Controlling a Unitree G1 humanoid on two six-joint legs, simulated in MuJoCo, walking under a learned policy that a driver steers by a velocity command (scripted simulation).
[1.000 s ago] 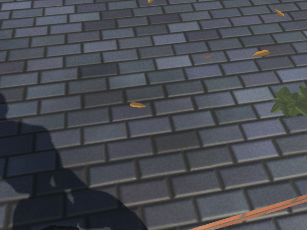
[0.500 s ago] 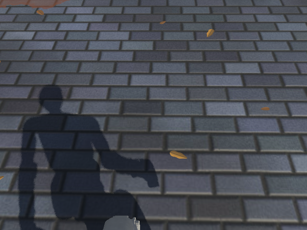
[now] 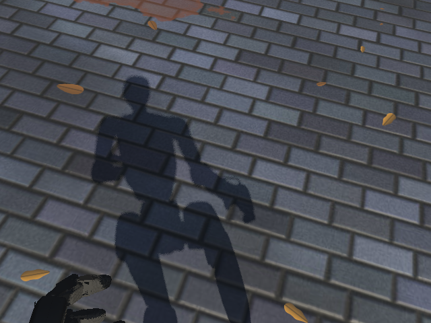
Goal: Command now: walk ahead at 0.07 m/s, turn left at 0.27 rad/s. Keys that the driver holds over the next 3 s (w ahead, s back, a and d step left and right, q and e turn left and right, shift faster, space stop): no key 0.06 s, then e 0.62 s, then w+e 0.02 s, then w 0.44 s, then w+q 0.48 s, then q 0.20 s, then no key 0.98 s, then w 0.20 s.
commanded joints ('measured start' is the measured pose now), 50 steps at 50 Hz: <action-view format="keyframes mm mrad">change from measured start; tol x16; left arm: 1 -11 43 12 -42 -3 12 -10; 10 -34 96 41 -26 -20 -12 -68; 16 267 223 90 13 15 1 -45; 50 30 63 59 -51 -32 -20 -58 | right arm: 1 43 -108 -23 -52 -8 19 -24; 31 -92 -63 -14 -84 0 -10 11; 50 132 -149 -47 2 0 -68 32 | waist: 1 -17 130 -168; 14 89 79 -144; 16 79 -288 -252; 20 35 20 -88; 34 13 -147 -129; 37 20 310 -75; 50 -54 206 58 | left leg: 1 218 250 -141 -7 701 -93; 14 188 259 -104 314 950 -69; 15 18 135 -35 549 553 -129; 16 -288 -15 29 813 -409 -217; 18 -331 76 -46 965 -411 -211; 34 46 113 17 6 -27 -171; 37 165 571 -533 -190 -293 126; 39 131 456 -400 -195 -466 63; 50 150 377 -140 -253 -165 60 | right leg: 1 46 12 -35 -122 65 14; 12 270 53 -87 -401 -166 -75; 14 552 23 -7 -538 117 -142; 16 907 -345 498 -568 800 -445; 21 559 -128 290 -645 241 -267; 34 545 -40 427 -560 39 -181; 36 181 180 148 -246 -505 -78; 38 78 94 112 72 -405 -36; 42 53 68 35 209 -214 -3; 50 212 0 -83 -249 -114 -16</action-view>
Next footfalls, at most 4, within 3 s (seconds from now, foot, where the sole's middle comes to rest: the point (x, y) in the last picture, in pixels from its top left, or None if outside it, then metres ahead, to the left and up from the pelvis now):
0.28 right None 0.19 -0.14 -0.78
0.70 left None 0.21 0.08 -0.78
1.16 right None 0.24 -0.22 -0.78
1.66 left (237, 262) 0.64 -0.11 -0.78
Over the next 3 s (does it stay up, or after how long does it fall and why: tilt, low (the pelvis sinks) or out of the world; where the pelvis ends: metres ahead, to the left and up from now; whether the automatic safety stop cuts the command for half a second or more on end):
stays up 0.67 -0.23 -0.01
